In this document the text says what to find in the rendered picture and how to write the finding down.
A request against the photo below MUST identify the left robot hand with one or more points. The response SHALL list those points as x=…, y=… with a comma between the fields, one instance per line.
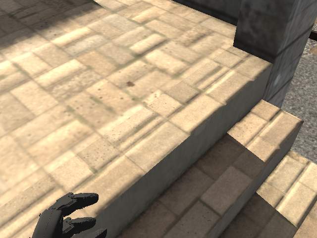
x=52, y=225

